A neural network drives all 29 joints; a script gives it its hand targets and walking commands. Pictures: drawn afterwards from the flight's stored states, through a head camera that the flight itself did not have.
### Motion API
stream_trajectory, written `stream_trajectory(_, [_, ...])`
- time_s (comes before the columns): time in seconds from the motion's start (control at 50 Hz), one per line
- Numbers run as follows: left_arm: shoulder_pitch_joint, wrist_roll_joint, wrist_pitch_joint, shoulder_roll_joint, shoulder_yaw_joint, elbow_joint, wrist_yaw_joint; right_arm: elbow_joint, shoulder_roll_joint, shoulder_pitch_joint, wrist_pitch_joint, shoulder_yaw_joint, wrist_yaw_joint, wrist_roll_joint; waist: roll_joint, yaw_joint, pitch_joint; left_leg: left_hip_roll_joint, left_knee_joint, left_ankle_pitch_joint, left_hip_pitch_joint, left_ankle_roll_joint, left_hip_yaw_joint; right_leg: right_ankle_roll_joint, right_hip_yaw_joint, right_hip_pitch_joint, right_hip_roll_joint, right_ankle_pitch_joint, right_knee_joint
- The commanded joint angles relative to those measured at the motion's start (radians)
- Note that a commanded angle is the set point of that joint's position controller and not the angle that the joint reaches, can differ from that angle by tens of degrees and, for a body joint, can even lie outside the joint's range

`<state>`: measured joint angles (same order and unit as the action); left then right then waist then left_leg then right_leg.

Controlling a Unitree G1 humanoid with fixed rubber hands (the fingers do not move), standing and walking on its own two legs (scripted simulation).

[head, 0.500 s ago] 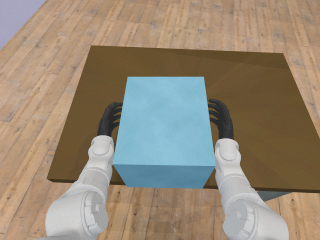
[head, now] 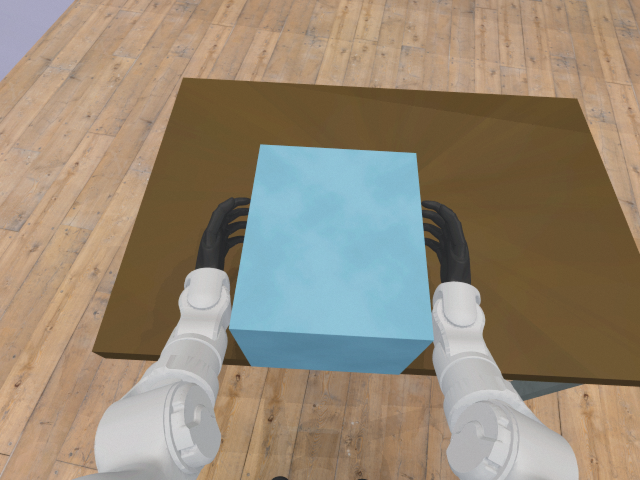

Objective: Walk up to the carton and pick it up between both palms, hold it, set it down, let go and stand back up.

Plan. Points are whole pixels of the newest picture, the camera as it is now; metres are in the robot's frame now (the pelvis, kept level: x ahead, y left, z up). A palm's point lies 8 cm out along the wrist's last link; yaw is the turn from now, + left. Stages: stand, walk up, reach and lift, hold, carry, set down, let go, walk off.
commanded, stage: set down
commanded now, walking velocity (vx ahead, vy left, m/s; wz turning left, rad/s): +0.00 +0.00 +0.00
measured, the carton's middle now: (331, 262) +0.42 +0.00 -0.05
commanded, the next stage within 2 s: none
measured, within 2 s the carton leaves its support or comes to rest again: neither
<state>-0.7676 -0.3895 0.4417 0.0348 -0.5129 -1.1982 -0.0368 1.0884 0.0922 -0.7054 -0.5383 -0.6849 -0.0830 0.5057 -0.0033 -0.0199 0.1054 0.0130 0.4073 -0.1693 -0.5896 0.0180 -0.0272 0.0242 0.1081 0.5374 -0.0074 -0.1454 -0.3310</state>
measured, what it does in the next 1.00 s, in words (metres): stands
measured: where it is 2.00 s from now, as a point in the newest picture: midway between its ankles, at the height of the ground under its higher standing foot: outside the picture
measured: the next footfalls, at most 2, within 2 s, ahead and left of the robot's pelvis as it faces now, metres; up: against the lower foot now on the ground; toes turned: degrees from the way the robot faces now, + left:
none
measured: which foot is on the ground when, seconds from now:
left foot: down 0.00-1.00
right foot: down 0.00-1.00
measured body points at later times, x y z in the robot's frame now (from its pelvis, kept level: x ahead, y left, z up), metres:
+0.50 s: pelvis -0.01 +0.00 +0.00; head +0.12 +0.02 +0.43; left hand +0.42 +0.16 -0.02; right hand +0.40 -0.16 +0.00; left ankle -0.01 +0.10 -0.74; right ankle -0.01 -0.10 -0.74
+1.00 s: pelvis -0.01 +0.00 -0.03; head +0.08 +0.02 +0.41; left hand +0.43 +0.17 -0.02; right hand +0.41 -0.17 -0.01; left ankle -0.01 +0.11 -0.74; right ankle -0.01 -0.11 -0.74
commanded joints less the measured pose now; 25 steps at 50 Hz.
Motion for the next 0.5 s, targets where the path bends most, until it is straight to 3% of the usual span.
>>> stream_trajectory(0.0, [-0.46,-0.069,0.044,-0.495,0.198,0.0,0.073,0.112,0.546,-0.39,0.005,0.265,0.124,0.099,0.017,-0.013,0.56,0.019,0.01,0.308,0.173,-0.049,-0.021,-0.012,-0.024,-0.373,0.024,0.381,-0.062])
stream_trajectory(0.38, [-0.424,-0.115,0.036,-0.477,0.142,-0.017,0.078,0.132,0.539,-0.358,0.007,0.214,0.128,0.118,0.022,-0.015,0.504,0.015,0.022,0.26,0.157,-0.041,-0.012,-0.011,-0.023,-0.304,0.027,0.315,-0.066])
stream_trajectory(0.4, [-0.426,-0.103,0.038,-0.442,0.113,-0.03,0.082,0.11,0.542,-0.371,0.023,0.23,0.138,0.114,0.005,0.026,0.496,0.009,0.021,0.251,0.131,-0.022,-0.028,-0.015,-0.039,-0.351,0.029,0.287,-0.08])
stream_trajectory(0.42, [-0.441,-0.094,0.038,-0.447,0.128,-0.02,0.084,0.105,0.543,-0.375,0.032,0.224,0.142,0.116,0.003,0.011,0.503,0.01,0.01,0.233,0.121,-0.021,-0.029,-0.02,-0.039,-0.365,0.03,0.282,-0.083])
stream_trajectory(0.48, [-0.444,-0.089,0.036,-0.437,0.13,-0.009,0.081,0.1,0.533,-0.367,0.042,0.221,0.147,0.114,0.013,0.016,0.517,0.012,0.016,0.246,0.141,-0.024,-0.03,-0.019,-0.037,-0.346,0.03,0.274,-0.089])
